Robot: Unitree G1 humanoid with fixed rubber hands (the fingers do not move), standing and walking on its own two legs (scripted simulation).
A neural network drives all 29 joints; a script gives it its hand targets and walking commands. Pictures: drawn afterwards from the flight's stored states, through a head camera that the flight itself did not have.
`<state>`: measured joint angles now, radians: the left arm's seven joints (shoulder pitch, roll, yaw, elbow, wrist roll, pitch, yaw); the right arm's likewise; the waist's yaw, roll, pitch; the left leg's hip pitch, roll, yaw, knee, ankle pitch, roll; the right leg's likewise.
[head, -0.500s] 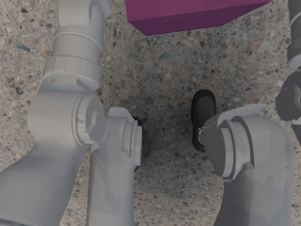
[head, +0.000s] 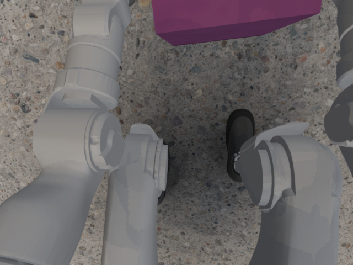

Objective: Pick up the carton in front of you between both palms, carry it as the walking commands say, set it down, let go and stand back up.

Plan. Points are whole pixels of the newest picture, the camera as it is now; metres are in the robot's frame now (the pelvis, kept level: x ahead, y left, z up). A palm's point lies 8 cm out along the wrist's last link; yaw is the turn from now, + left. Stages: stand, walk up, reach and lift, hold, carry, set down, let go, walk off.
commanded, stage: set down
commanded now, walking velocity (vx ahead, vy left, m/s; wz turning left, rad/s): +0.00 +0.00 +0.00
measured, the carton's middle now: out of the picture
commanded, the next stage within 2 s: let go in 1.26 s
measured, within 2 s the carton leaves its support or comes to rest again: neither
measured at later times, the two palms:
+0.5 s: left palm out of the picture +0.59 +0.08 -0.08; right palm out of the picture +0.57 -0.29 -0.08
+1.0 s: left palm out of the picture +0.59 +0.09 +0.07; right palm out of the picture +0.57 -0.30 +0.06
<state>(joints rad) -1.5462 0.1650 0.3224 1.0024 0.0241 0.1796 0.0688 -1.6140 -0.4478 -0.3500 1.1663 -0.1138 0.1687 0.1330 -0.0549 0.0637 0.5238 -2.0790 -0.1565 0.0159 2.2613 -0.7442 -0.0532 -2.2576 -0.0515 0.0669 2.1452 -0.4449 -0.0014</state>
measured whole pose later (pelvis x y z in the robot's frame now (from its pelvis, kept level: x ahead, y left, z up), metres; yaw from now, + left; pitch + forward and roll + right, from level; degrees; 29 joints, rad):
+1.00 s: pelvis +0.02 -0.02 +0.17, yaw -2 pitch +46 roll +6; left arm -1.34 0.23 0.29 0.78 -0.07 0.28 0.14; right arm -1.46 -0.48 -0.25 0.98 0.00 0.27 0.04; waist 0.00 0.02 0.10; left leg -1.84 -0.08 -0.01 1.61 -0.58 -0.05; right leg -2.00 0.00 0.05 1.53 -0.34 -0.02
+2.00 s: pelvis +0.10 -0.01 +0.38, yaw -7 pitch +20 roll +0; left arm -0.10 0.17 0.12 0.54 0.02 0.02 -0.05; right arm -0.13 -0.22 -0.14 0.56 -0.04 0.02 0.05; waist 0.01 0.03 -0.02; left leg -0.65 -0.03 -0.05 0.65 -0.35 -0.01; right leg -0.77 0.01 0.02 0.60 -0.17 0.00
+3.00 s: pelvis +0.17 -0.01 +0.39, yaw -8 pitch +4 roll -1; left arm 0.30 0.25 0.01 0.75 0.03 -0.06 0.01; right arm 0.36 -0.25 -0.02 0.67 -0.02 -0.05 -0.02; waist -0.01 -0.01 -0.08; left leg -0.17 0.00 -0.03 0.56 -0.45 0.01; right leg -0.34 0.03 0.03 0.58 -0.30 0.01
